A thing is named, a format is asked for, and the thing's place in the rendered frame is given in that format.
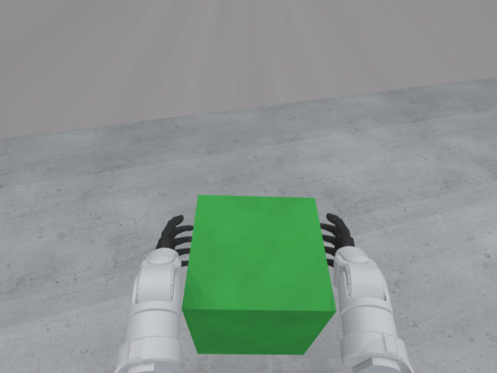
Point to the left robot forearm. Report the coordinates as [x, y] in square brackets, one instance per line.
[152, 336]

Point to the right robot forearm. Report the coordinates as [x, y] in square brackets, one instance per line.
[370, 342]

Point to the right robot hand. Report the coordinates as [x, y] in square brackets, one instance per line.
[342, 236]

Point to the left robot hand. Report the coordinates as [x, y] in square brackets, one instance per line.
[169, 233]

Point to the carton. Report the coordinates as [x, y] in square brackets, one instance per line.
[257, 280]

